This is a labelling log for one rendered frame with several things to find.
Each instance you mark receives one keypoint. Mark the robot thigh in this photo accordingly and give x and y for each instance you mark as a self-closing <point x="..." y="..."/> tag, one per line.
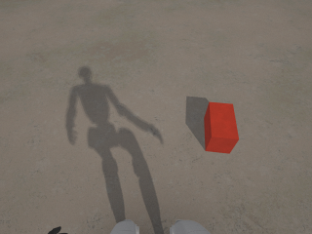
<point x="188" y="227"/>
<point x="125" y="227"/>

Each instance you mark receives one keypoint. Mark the left robot thigh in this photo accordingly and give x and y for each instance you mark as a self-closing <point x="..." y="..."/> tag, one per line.
<point x="125" y="227"/>

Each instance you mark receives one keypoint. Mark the carton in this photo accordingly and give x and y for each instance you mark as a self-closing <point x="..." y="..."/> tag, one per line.
<point x="221" y="133"/>

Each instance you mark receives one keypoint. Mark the right robot thigh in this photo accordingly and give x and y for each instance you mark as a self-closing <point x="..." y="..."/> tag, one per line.
<point x="188" y="227"/>

